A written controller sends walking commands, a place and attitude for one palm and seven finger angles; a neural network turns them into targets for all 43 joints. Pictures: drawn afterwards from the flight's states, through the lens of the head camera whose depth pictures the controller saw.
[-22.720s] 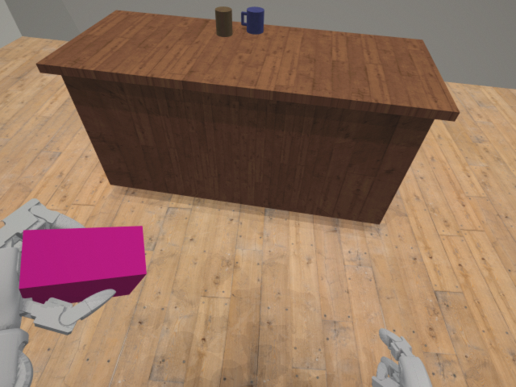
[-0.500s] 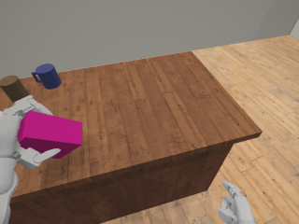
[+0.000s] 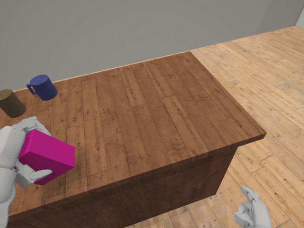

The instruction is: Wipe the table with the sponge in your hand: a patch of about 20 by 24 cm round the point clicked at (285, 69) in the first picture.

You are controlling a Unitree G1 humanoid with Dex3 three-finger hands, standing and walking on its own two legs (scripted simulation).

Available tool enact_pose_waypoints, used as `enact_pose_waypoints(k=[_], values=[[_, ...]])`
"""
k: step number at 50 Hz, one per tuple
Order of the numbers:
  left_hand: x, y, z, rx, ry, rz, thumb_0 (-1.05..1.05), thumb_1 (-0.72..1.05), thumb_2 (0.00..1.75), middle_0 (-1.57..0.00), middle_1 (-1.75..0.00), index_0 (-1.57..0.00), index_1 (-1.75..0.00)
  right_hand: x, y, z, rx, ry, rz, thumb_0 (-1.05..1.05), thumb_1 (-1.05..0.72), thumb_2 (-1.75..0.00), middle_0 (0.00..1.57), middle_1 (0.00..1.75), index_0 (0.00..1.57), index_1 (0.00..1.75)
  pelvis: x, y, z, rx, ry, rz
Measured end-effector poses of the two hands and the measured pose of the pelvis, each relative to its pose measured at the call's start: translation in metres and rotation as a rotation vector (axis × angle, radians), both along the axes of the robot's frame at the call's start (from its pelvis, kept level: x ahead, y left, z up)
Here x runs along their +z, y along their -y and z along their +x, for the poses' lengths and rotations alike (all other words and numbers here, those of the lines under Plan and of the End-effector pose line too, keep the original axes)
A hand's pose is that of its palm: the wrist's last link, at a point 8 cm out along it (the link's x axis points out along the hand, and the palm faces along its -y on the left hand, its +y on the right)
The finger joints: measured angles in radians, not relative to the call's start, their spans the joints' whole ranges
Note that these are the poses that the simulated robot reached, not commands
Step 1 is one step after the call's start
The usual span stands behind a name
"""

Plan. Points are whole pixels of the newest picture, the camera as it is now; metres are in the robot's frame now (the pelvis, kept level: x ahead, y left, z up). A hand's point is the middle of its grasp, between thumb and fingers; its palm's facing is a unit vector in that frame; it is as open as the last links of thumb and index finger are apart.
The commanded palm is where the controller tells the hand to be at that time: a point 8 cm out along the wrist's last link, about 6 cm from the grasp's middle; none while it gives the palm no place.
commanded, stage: turn the palm down, sponge in hand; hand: left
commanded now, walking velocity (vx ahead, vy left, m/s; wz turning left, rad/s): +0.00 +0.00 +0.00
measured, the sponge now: (45, 161) +0.21 +0.30 +0.10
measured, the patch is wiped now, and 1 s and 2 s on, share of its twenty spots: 0.00 0.00 0.00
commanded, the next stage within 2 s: move the sponge above the wiping area in 1.18 s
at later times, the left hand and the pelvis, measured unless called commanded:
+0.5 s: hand (32, 154) +0.21 +0.31 +0.13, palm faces +0.08 -0.23 -0.97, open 10.0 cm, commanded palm +0.18 +0.31 +0.22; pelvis -0.01 +0.03 +0.01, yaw +0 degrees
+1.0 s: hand (37, 156) +0.21 +0.29 +0.14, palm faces +0.04 -0.07 -1.00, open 10.0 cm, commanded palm +0.17 +0.29 +0.22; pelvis -0.02 +0.01 +0.01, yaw +0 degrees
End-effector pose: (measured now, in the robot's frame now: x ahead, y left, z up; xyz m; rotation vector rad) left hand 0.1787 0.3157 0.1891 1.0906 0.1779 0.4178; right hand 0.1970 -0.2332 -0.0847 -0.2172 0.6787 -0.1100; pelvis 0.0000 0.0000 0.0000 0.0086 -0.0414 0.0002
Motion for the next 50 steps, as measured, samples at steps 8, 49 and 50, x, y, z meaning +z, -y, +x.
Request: enact_pose_waypoints(k=[8, 49, 50], values=[[0.008, 0.024, 0.010, -0.147, 0.013, 0.082, 0.00, -0.49, 1.03, -0.75, -1.34, -0.76, -1.33, 0.015, -0.029, 0.019, 0.032, 0.070, 0.025, 0.01, -0.91, -0.90, 0.20, 0.30, 0.20, 0.30, 0.002, -0.012, 0.000, -0.007, 0.007, -0.004], [-0.002, 0.027, 0.008, -0.064, -0.203, 0.342, 0.00, -0.49, 1.03, -0.75, -1.34, -0.76, -1.33, 0.021, -0.064, 0.034, 0.166, 0.052, 0.086, 0.01, -0.91, -0.90, 0.20, 0.30, 0.20, 0.30, 0.008, -0.015, -0.017, 0.004, 0.047, -0.002], [0.001, 0.027, 0.008, -0.063, -0.192, 0.351, 0.00, -0.49, 1.03, -0.75, -1.34, -0.76, -1.33, 0.021, -0.062, 0.034, 0.165, 0.051, 0.086, 0.01, -0.91, -0.90, 0.20, 0.30, 0.20, 0.30, 0.008, -0.013, -0.017, 0.000, 0.049, -0.003]])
